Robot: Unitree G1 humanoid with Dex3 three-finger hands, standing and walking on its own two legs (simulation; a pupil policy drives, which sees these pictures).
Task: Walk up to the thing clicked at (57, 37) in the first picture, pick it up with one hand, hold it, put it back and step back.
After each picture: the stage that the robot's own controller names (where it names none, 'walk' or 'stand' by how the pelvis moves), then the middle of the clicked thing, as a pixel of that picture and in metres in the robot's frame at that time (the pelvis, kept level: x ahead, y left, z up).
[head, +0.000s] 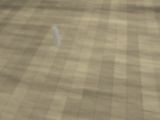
stand; (56, 36) +1.46 +0.38 -0.66
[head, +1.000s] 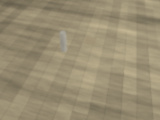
walk; (63, 41) +1.34 +0.22 -0.63
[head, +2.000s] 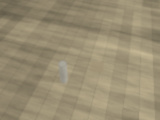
walk; (63, 72) +0.85 +0.19 -0.64
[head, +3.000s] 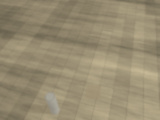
walk; (52, 104) +0.57 +0.28 -0.64
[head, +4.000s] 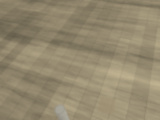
stand; (62, 116) +0.49 +0.26 -0.63
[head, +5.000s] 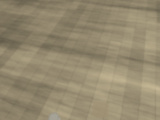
stand; out of the picture +0.44 +0.27 -0.65
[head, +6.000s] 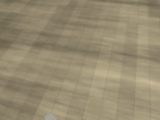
stand; out of the picture +0.42 +0.28 -0.65
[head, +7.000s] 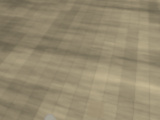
stand; out of the picture +0.44 +0.29 -0.66
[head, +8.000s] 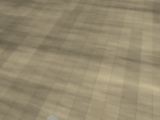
stand; out of the picture +0.44 +0.28 -0.66
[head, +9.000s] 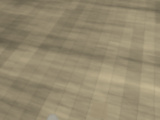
stand; out of the picture +0.43 +0.27 -0.66
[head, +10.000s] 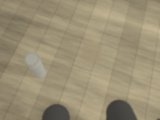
go down; (36, 67) +0.51 +0.25 -0.42
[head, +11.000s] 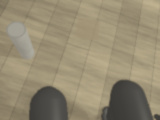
go down; (22, 43) +0.54 +0.26 -0.26
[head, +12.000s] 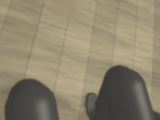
close in; out of the picture +0.53 +0.30 -0.20
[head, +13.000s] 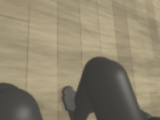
close; out of the picture +0.51 +0.33 -0.17
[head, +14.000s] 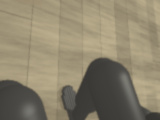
lift; out of the picture +0.47 +0.28 -0.17
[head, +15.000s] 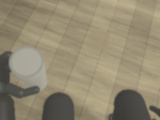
lift; (33, 74) +0.34 +0.19 -0.02
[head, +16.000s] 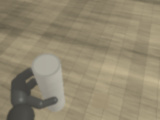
hold; (51, 87) +0.31 +0.14 +0.06
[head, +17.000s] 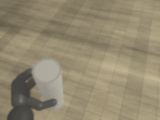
hold; (51, 88) +0.32 +0.14 +0.04
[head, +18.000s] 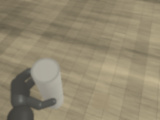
crouch; (51, 88) +0.32 +0.14 +0.04
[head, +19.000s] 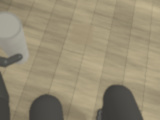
crouch; (14, 44) +0.46 +0.21 -0.05
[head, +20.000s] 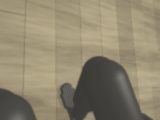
lower; out of the picture +0.48 +0.26 -0.18
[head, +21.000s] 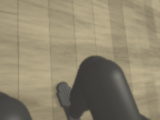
lower; out of the picture +0.49 +0.27 -0.18
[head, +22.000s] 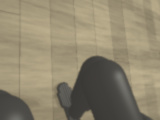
lower; out of the picture +0.49 +0.28 -0.18
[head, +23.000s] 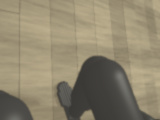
lower; out of the picture +0.49 +0.28 -0.18
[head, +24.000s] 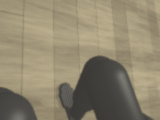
loosen; out of the picture +0.48 +0.26 -0.18
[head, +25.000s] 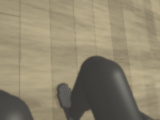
withdraw; out of the picture +0.47 +0.27 -0.18
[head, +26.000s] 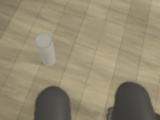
walk; (46, 51) +0.51 +0.19 -0.28
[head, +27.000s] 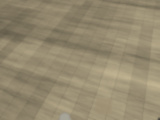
stand; out of the picture +0.43 +0.17 -0.59
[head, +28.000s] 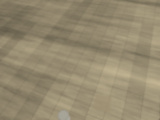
stand; out of the picture +0.43 +0.18 -0.60
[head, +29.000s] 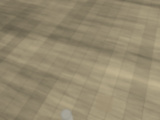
stand; out of the picture +0.43 +0.17 -0.62
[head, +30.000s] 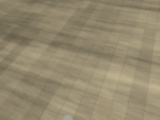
walk; out of the picture +0.43 +0.18 -0.66
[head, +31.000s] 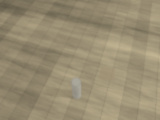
walk; (76, 89) +0.57 +0.08 -0.63
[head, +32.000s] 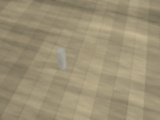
walk; (61, 59) +0.84 +0.20 -0.64
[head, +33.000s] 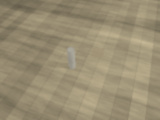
stand; (71, 58) +1.03 +0.18 -0.64
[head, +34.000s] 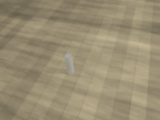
stand; (69, 64) +1.02 +0.20 -0.66
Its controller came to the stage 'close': yes
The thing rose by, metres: 0.68
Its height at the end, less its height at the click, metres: +0.00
